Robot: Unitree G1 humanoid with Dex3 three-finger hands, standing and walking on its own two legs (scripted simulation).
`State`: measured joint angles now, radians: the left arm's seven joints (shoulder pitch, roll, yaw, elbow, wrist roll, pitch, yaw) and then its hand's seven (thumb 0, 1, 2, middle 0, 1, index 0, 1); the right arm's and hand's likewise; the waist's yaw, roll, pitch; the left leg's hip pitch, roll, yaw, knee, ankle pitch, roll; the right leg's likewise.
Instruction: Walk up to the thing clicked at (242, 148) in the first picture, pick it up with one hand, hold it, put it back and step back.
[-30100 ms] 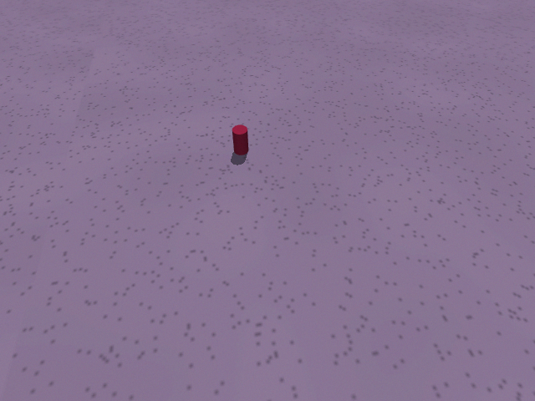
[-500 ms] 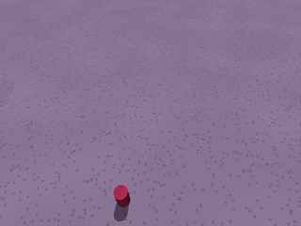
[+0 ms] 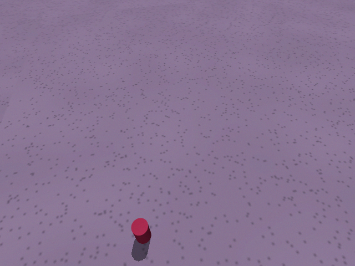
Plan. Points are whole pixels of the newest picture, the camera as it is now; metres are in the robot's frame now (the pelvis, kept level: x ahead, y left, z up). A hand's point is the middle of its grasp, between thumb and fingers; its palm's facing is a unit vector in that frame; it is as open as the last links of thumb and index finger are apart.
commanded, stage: stand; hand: left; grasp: from the side
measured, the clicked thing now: (141, 231) +0.40 +0.21 -0.71
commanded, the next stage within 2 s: step back in 0.50 s
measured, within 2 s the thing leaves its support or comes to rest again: neither
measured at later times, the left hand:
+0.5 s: hand out of the picture +0.09 +0.25 -0.16, palm faces -0.02 -0.94 -0.33, open 7.4 cm
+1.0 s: hand out of the picture +0.08 +0.31 -0.18, palm faces -0.08 -0.93 -0.37, open 7.4 cm
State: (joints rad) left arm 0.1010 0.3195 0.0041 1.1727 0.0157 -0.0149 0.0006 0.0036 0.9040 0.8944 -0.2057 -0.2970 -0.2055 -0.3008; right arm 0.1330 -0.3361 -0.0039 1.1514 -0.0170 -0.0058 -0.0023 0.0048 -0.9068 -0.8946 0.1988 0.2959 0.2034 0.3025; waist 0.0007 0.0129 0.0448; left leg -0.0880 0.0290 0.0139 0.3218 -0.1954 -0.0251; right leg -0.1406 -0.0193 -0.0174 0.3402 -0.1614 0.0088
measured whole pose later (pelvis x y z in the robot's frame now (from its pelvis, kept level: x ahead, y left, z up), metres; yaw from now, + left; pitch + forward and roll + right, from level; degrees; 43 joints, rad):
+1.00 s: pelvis -0.07 +0.05 -0.02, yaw -2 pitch -1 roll -1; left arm 0.05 0.41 0.06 0.89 0.01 0.06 0.03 0.00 0.91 0.89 -0.20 -0.30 -0.20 -0.30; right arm 0.17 -0.35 -0.05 0.93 -0.03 0.03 -0.01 0.01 -0.90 -0.89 0.20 0.30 0.21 0.30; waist -0.03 -0.06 0.20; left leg -0.30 -0.01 0.00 0.63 -0.31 0.04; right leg -0.51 0.13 0.18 1.21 -0.51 0.00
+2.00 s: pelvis -0.36 +0.01 -0.03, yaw -6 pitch -3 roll -1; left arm 0.21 0.37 0.08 0.85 0.04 0.04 -0.01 0.00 0.91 0.89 -0.20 -0.30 -0.21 -0.30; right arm 0.10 -0.41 -0.06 0.82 -0.02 0.05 -0.02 0.00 -0.90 -0.89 0.20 0.30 0.21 0.30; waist 0.01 0.04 0.18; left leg -0.50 0.03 -0.09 0.80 -0.37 -0.01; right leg -0.24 0.04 0.04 0.70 -0.41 0.00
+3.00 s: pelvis -0.66 +0.02 -0.02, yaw +1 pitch -3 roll +1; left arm 0.23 0.41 0.07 0.94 0.04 0.02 -0.01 0.01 0.90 0.89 -0.21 -0.30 -0.21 -0.30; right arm 0.28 -0.38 -0.07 0.99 -0.04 0.01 0.02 0.01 -0.91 -0.89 0.20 0.30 0.20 0.30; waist 0.01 -0.02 0.07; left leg -0.24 -0.03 -0.03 0.62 -0.34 0.02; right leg -0.39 -0.03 0.04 0.83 -0.46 -0.01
